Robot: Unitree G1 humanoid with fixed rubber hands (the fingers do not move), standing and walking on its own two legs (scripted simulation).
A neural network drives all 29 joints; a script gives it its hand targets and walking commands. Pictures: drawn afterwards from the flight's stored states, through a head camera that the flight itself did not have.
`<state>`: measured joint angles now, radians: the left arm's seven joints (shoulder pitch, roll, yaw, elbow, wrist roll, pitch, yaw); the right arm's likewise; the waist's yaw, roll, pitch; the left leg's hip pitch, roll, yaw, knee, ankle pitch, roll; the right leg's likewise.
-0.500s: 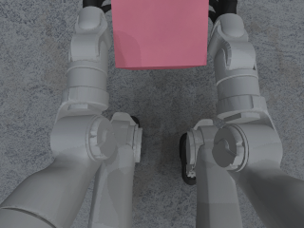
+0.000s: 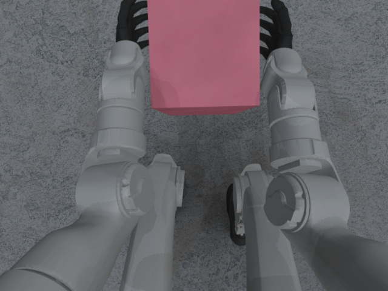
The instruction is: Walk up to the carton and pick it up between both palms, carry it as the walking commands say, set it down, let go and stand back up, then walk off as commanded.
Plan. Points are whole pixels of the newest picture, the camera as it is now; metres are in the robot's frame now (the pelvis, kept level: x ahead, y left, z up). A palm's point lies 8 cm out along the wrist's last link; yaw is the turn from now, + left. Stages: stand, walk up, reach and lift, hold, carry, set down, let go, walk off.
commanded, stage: reach and lift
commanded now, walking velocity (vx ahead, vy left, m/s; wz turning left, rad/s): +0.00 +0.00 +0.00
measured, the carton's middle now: (202, 56) +0.52 +0.05 -0.15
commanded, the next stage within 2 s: none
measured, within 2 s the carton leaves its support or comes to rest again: neither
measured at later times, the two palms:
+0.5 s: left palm (115, 36) +0.49 +0.18 -0.01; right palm (298, 44) +0.50 -0.08 -0.01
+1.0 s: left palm (94, 24) +0.47 +0.17 +0.07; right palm (333, 37) +0.47 -0.08 +0.07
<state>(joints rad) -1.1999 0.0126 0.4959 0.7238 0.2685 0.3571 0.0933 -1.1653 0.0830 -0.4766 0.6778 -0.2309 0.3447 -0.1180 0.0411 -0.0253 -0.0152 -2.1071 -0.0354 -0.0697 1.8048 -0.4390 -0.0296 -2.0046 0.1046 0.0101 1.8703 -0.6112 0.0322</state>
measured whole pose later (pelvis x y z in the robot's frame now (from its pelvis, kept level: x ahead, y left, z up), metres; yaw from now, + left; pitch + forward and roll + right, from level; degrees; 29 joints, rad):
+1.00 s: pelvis +0.02 +0.00 +0.12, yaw +2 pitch +34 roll -2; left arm -0.92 -0.10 0.48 0.68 0.30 0.33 0.10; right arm -0.86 0.16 -0.47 0.63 -0.25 0.31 -0.08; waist 0.02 -0.02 -0.10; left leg -1.62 -0.04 -0.07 1.44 -0.41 -0.02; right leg -1.52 0.08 0.03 1.49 -0.56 0.02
